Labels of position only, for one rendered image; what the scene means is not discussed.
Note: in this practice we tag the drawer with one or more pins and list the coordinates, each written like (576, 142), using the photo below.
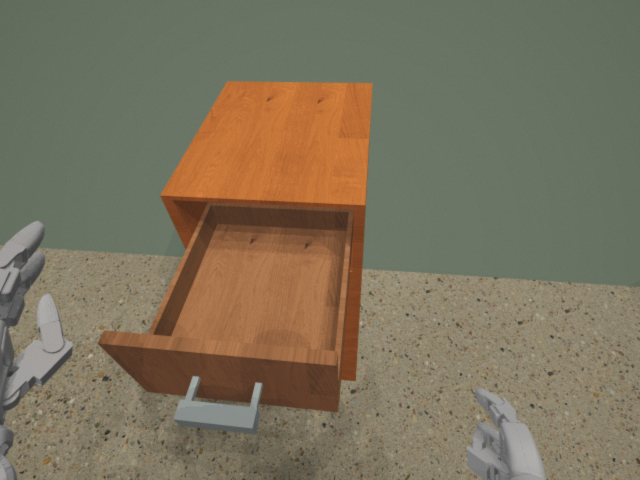
(260, 295)

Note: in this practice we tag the right robot hand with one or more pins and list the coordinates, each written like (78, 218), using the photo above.
(513, 449)

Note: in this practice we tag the left robot hand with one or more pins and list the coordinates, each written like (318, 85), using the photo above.
(19, 268)

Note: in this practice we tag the cabinet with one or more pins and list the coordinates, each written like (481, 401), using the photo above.
(302, 144)

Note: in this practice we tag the handle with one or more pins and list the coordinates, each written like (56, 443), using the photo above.
(218, 416)

